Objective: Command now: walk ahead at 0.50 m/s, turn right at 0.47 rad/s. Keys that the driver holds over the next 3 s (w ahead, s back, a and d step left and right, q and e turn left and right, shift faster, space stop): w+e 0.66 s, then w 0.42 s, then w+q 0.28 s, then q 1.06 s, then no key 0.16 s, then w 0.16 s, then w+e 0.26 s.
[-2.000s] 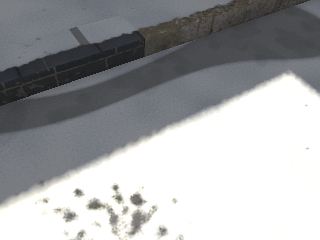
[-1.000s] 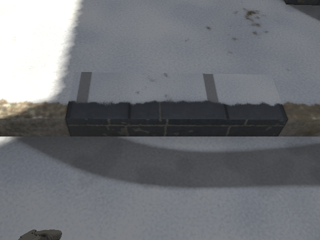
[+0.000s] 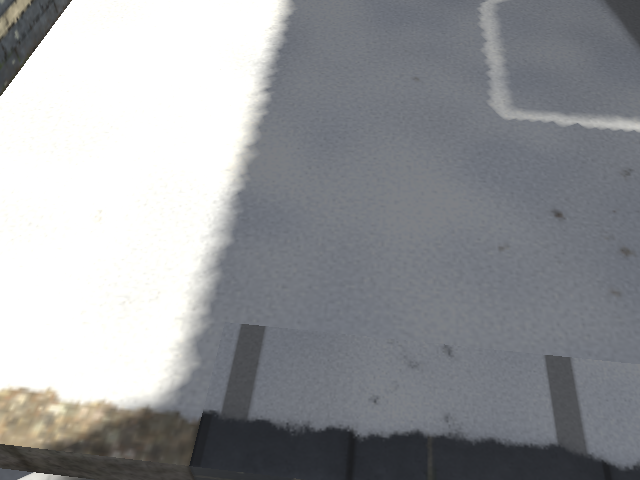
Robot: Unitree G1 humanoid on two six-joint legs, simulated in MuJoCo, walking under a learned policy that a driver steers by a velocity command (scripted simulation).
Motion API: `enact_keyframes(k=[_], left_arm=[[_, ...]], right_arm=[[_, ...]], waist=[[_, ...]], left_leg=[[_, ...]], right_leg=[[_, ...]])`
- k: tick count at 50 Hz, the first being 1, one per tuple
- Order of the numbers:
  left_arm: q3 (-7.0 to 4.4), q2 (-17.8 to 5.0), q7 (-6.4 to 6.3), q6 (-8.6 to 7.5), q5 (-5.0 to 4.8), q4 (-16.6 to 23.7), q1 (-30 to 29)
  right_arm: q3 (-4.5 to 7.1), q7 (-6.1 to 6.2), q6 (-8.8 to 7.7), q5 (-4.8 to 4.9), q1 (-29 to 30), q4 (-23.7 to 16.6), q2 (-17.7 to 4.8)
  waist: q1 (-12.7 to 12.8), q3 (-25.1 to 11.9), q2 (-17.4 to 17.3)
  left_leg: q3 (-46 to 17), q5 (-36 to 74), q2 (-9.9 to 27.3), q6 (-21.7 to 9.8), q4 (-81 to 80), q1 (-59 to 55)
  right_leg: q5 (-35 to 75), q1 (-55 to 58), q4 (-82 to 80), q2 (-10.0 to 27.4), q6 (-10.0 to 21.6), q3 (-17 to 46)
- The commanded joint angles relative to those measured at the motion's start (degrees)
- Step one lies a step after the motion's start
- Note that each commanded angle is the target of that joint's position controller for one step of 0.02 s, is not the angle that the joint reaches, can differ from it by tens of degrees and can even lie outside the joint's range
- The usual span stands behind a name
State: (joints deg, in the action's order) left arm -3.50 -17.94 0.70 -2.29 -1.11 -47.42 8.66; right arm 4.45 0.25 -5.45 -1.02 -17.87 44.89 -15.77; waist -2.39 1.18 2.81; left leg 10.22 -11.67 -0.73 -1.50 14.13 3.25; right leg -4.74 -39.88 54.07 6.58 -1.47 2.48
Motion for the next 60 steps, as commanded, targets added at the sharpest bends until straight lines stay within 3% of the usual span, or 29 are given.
enact_keyframes(k=[1, 6, 9, 10, 11, 12, 13, 15, 17, 19, 22, 25, 26, 29, 30, 32, 34, 35, 36, 37, 38, 39, 41, 44, 46, 49, 55, 58, 60], left_arm=[[0.55, -0.3, 1.08, -0.53, 0.34, 4.3, -3.6], [0.34, -1.8, 2.07, 0.85, 0.46, 7.1, -6.7], [-2.54, -6.0, 1.98, 1.12, 0.25, 4.8, 7.5], [-4.54, -10.1, 0.96, 1.3, 0.07, 2.5, 15.9], [-5.27, -17.3, 0.01, 1.45, -0.28, 2.3, 15.0], [-4.58, -16.0, 0.93, 0.06, 0.87, 6.0, 15.5], [-3.93, -11.1, 1.44, -0.35, 0.68, 4.0, 17.7], [-2.19, -6.3, 1.22, -0.31, 0.16, 4.7, 11.6], [-0.83, -3.8, 0.45, -0.18, 1.76, 7.3, 6.3], [-0.78, -4.7, -0.57, -0.15, 1.47, 7.7, 6.7], [0.33, -2.8, -1.63, 1.21, 1.52, 3.8, 16.9], [1.99, -0.2, -1.73, 2.07, 1.08, 0.1, 23.1], [2.34, 0.0, -1.62, 2.63, 0.03, -0.4, 22.7], [1.17, -2.9, -3.62, 3.7, -0.26, 1.3, 20.3], [0.8, -3.4, -3.9, 3.13, -1.36, 1.6, 17.4], [-0.21, -8.1, -3.69, 2.08, -1.06, 1.1, 16.2], [-1.5, -10.0, -3.77, 1.25, -0.32, 1.1, 11.8], [-0.26, -1.6, -3.0, -0.11, 0.76, 3.8, 14.2], [0.84, 4.6, -0.09, -1.16, 1.84, 2.5, 21.5], [-0.06, 2.8, 2.08, -1.2, 1.7, 1.4, 20.0], [0.52, 2.7, 2.6, -0.71, 0.66, 5.1, 11.7], [1.75, 5.0, 2.46, -0.11, 0.41, 8.8, 6.1], [2.52, 5.3, 2.43, 1.4, 0.06, 10.0, 7.8], [3.73, 6.5, 1.36, 1.14, -0.44, 11.1, 8.3], [3.83, 4.0, 0.62, 0.72, 0.92, 13.2, 3.2], [2.69, 1.4, 0.75, -0.39, 0.81, 13.0, -0.7], [2.59, 3.4, 2.1, -1.35, -0.56, 14.4, -12.1], [1.65, 1.8, 2.64, -2.11, -0.44, 14.3, -12.3], [-0.16, -1.3, 2.4, -2.84, 0.05, 12.2, -4.0]], right_arm=[[1.93, 0.86, -0.91, 0.24, 5.1, -4.2, -8.7], [2.5, 0.88, 1.19, 2.06, 3.6, -2.5, -10.9], [2.6, 1.1, 2.64, 3.15, 5.9, -3.0, -12.1], [1.8, 1.09, 2.25, 2.6, 5.2, -3.5, -10.2], [-1.08, 0.32, 0.9, -1.34, 0.5, -5.2, -0.6], [-1.39, -0.23, -1.32, 0.8, -0.1, -6.6, -3.4], [-0.46, -0.61, -2.14, 3.72, 7.2, -6.3, -6.6], [-1.11, -0.31, -2.42, 2.23, 9.5, -6.5, -5.1], [-0.65, -0.52, -1.06, 1.12, 8.1, -7.0, -5.4], [-1.05, -0.79, -0.06, 0.32, 7.4, -7.8, -3.6], [-3.7, -0.78, 1.27, 1.34, 9.8, -10.2, 3.5], [-6.9, -1.18, 0.02, 1.59, 18.7, -16.4, 6.8], [-8.47, -1.55, -0.72, 0.27, 23.6, -20.2, 8.6], [-9.37, -1.36, -1.78, -2.52, 30.3, -27.7, 7.4], [-8.49, -1.05, -1.74, -1.59, 27.5, -26.8, 6.2], [-4.44, 0.38, -1.33, 0.45, 12.2, -23.2, -1.6], [-1.06, 0.77, -0.38, 1.87, -3.6, -20.3, -9.9], [-0.04, -0.09, -0.48, -1.38, -11.6, -15.6, -16.4], [-0.32, 0.45, 0.25, -2.02, -12.0, -13.6, -13.9], [-1.23, 1.28, 0.54, 0.22, -6.3, -14.1, -7.5], [-2.52, 1.14, 0.68, 2.22, -1.9, -10.8, -2.5], [-3.56, 0.62, 0.54, 1.39, -0.3, -7.1, 2.1], [-4.71, -0.58, -0.23, -0.97, 2.9, -3.3, 7.4], [-3.53, -2.03, -0.96, 0.45, 1.1, 1.2, 4.3], [-2.04, -0.76, -0.63, 0.59, 0.6, 1.2, -0.6], [-1.63, 0.73, -1.8, 0.72, -1.1, 1.6, -3.3], [-0.49, 0.54, 0.01, 2.09, -8.6, 3.4, -6.6], [0.15, -0.16, 1.18, 2.6, -8.3, 4.2, -7.6], [0.56, -0.15, 1.62, 2.73, -5.6, 4.1, -9.0]], waist=[[1.1, 2.2, -5.4], [1.1, 2.2, -6.2], [9.6, -6.5, -7.1], [12.9, -9.6, -2.4], [5.4, -9.4, 16.3], [7.2, -21.8, 10.3], [10.8, -15.5, 2.5], [6.5, -5.2, -3.9], [2.1, -2.1, -2.0], [0.9, -1.6, -0.8], [3.7, -0.3, 4.2], [5.4, 5.3, 0.4], [5.3, 6.0, -1.5], [4.7, -0.7, 0.9], [2.4, -4.3, 3.8], [-5.7, -13.4, 12.3], [-14.2, -19.4, 12.8], [-9.4, -26.5, -17.7], [-5.5, -31.8, -35.8], [-3.9, -22.0, -20.6], [-1.6, -7.1, -12.9], [1.3, 1.1, -5.8], [6.1, 2.3, -4.0], [7.6, 2.5, -4.4], [6.0, 2.2, -3.9], [3.7, -2.7, -6.9], [-3.4, 2.7, -8.4], [-2.5, 5.0, -9.1], [3.1, 1.2, -10.0]], left_leg=[[-2.2, 16.1, 15.0, -8.3, -7.8, 4.0], [1.1, 31.0, 17.6, -6.3, 0.0, -3.9], [3.5, 52.5, 15.3, -3.1, 24.0, -3.2], [3.4, 37.4, 12.5, 0.1, 39.9, 7.9], [0.6, -22.3, 3.5, 3.6, 61.5, 30.7], [-13.8, -26.1, -1.4, 4.0, 69.9, 41.5], [-15.3, -18.6, 0.4, 3.4, 74.6, 48.4], [-14.2, -9.9, 4.8, 2.3, 71.6, 49.8], [-14.2, -5.9, 6.1, 3.0, 70.9, 43.6], [-12.2, -4.1, 6.0, 4.1, 72.0, 44.9], [-9.0, -13.6, 4.3, 5.5, 105.3, 66.9], [-8.8, -17.1, 5.5, 3.8, 111.3, 84.2], [-6.8, -13.8, 6.1, 3.8, 101.9, 82.4], [-1.3, -3.4, 5.6, 4.2, 70.5, 47.6], [-0.2, -1.6, 5.1, 3.0, 63.5, 36.3], [0.7, -9.9, -1.1, 0.4, 57.3, 22.0], [-12.6, -12.1, 1.3, -3.9, 41.4, 11.2], [-37.8, -9.1, 12.9, -9.4, 24.3, -3.7], [-73.5, -16.1, 23.2, -17.3, 2.5, -12.0], [-76.3, -25.6, 25.3, -17.4, -0.1, -3.5], [-63.2, -33.6, 23.2, -15.1, 1.5, 9.2], [-49.9, -36.2, 20.6, -12.1, 4.2, 20.3], [-32.0, -24.4, 15.7, -6.8, 7.2, 29.4], [-18.3, -10.4, 12.8, -6.0, 3.6, 24.5], [-12.2, -6.3, 11.2, -8.2, -1.2, 22.8], [-9.8, 4.4, 12.0, -9.8, -5.4, 11.5], [-10.2, 6.0, 15.9, -9.6, -7.3, -0.7], [-12.5, 8.3, 17.3, -9.5, -4.3, -3.7], [-12.0, 22.0, 15.8, -7.9, 4.4, -3.1]], right_leg=[[7.7, 3.8, -9.0, 0.4, 0.4, -0.9], [-2.7, 6.8, -11.9, -2.3, 4.1, -5.6], [-5.4, 25.3, -18.8, -9.6, 8.6, -10.5], [0.4, 40.1, -23.2, -9.5, 10.7, -5.8], [15.8, 52.8, -21.5, 4.3, 17.0, 17.4], [-2.2, 61.0, -33.5, 13.8, 27.6, 44.3], [-9.8, 59.6, -38.3, 12.3, 25.3, 41.8], [-10.6, 45.4, -37.3, 9.1, 20.9, 31.0], [-2.6, 32.6, -39.0, 5.9, 19.8, 24.5], [5.2, 28.4, -39.4, 3.8, 19.5, 19.6], [2.2, 32.8, -36.6, 5.0, 20.5, 21.4], [-9.5, 35.2, -36.9, 5.1, 17.0, 22.7], [-10.8, 30.2, -36.7, 1.8, 15.3, 20.4], [-1.3, 12.9, -50.8, 0.3, 16.2, 18.7], [6.0, 14.0, -53.0, 0.7, 15.1, 15.8], [53.1, 29.0, -42.1, 1.0, 11.7, 12.9], [76.2, 38.3, -17.2, 1.2, 8.4, 12.1], [38.3, 25.0, 4.2, -7.0, 8.1, 10.7], [-12.6, 9.0, 26.4, -19.3, 6.3, 16.3], [-14.8, 0.7, 43.6, -17.4, 4.8, 16.2], [-15.4, -5.4, 48.4, -13.4, 5.7, 8.1], [-14.2, -7.6, 48.5, -9.6, 8.0, 5.0], [-11.4, -3.4, 50.2, -6.5, 10.7, 5.9], [-5.0, -8.5, 40.1, -6.7, 10.4, 7.5], [-0.5, -6.8, 23.2, -6.1, 6.0, 4.4], [5.9, -4.0, 9.3, -3.4, 2.4, -0.2], [4.2, 1.3, -17.0, -3.1, 2.1, -4.9], [-0.5, 4.9, -23.8, -4.2, 3.5, -4.6], [-1.7, 17.3, -28.8, -6.7, 5.3, -5.4]])
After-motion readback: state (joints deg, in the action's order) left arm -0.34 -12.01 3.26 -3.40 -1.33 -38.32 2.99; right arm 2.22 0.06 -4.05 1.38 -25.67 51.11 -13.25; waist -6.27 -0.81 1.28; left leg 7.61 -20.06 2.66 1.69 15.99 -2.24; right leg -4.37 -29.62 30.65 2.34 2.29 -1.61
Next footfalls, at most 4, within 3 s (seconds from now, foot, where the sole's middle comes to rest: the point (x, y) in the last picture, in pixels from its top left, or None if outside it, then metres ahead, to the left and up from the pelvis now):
0.20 right None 0.24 -0.13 -0.78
0.68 left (336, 389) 0.62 -0.04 -0.64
1.24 right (499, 337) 0.73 -0.39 -0.64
1.68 left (423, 224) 1.06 -0.28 -0.64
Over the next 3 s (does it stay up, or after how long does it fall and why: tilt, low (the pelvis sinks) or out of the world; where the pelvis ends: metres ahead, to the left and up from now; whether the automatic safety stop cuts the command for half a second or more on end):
stays up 1.02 -0.34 0.14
